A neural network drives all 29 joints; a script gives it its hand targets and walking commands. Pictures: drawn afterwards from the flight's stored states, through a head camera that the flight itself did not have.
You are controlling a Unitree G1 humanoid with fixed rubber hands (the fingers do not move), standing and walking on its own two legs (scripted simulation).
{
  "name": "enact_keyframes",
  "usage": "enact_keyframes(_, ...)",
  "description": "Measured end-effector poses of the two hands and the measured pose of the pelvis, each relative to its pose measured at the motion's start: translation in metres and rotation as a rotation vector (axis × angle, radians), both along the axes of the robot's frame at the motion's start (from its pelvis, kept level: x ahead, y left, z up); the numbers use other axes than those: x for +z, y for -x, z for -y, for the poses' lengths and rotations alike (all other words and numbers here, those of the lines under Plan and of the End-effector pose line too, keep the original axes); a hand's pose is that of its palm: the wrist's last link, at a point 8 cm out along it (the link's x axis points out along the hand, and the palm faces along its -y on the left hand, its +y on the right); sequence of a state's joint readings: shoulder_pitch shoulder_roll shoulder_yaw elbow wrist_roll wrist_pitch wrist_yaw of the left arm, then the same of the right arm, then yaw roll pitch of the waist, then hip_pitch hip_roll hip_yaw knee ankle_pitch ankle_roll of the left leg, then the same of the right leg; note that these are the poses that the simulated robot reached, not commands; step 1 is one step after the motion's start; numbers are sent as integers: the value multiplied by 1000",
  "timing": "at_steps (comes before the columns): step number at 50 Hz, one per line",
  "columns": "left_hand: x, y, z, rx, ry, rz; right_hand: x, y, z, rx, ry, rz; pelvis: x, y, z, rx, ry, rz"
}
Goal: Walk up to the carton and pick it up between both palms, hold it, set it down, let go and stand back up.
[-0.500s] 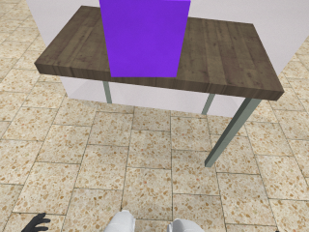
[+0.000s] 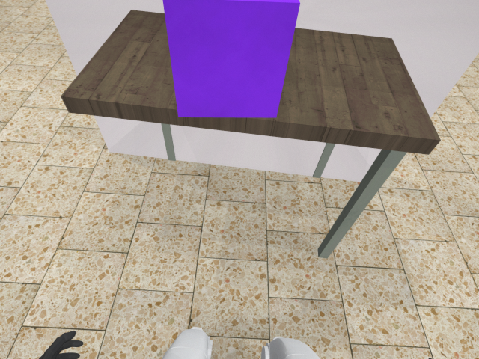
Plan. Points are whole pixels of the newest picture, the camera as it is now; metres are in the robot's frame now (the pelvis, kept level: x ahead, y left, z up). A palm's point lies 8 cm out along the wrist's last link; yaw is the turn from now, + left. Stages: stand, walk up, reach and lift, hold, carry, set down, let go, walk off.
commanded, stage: walk up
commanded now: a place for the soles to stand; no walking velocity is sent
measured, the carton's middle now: (227, 33) +0.75 +0.07 +0.16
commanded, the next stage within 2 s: none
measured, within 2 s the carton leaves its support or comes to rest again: neither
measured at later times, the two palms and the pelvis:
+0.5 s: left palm out of the picture +0.08 +0.32 -0.11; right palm out of the picture +0.06 -0.33 -0.08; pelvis -0.01 +0.00 +0.00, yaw +0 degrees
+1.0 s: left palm out of the picture +0.05 +0.31 -0.11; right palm out of the picture +0.04 -0.33 -0.08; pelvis -0.03 +0.00 +0.00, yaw +0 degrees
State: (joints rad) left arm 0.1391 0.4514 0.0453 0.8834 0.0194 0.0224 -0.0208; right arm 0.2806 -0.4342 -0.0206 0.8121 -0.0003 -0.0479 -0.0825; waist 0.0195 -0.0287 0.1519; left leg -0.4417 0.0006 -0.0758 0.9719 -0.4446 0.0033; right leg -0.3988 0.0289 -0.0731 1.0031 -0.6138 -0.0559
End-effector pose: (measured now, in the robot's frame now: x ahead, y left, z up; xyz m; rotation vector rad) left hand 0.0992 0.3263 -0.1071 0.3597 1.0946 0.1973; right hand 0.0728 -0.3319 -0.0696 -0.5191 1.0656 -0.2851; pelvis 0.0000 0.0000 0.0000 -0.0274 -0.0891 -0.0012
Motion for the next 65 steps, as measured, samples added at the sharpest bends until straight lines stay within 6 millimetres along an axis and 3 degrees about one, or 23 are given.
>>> enact_keyframes(3,0,2,3,-8,-21,-5,-2,4,12,-2,3,-7,-3,4,10,-1,-15,-12)
enact_keyframes(7,-1,20,15,-2,-27,-48,-6,6,23,-3,-7,-14,-3,7,22,-2,-29,-17)
enact_keyframes(15,-1,51,22,35,-6,-113,-16,4,14,7,-33,-22,-1,6,14,-1,-18,-23)
enact_keyframes(19,-4,49,13,33,4,-107,-15,5,2,5,-30,-19,-2,7,4,-2,-6,-21)
enact_keyframes(23,-3,33,7,20,11,-55,-9,11,-4,3,-22,-12,0,11,-2,0,3,-9)
enact_keyframes(29,1,16,5,-4,-14,4,-3,17,10,4,-2,-3,-2,19,9,2,-8,-5)
enact_keyframes(35,-1,43,21,3,-25,-54,-7,21,27,3,-10,-10,-3,26,27,1,-27,-17)
enact_keyframes(42,-2,72,26,35,-4,-113,-13,20,20,12,-26,-16,-1,26,19,1,-17,-21)
enact_keyframes(46,-5,70,17,32,7,-110,-12,22,8,7,-25,-15,-2,27,9,-1,-7,-20)
enact_keyframes(49,-5,58,13,21,14,-76,-8,29,2,0,-22,-11,0,28,4,-3,-1,-10)
enact_keyframes(56,1,33,10,-7,-13,1,-2,36,15,-1,-1,-1,-2,36,14,-2,-11,0)
enact_keyframes(61,0,51,23,-5,-31,-41,-7,37,31,-2,-9,-6,-3,40,31,-3,-31,-12)
enact_keyframes(65,1,71,32,17,-18,-86,-11,36,32,5,-22,-14,-1,40,30,-2,-31,-20)
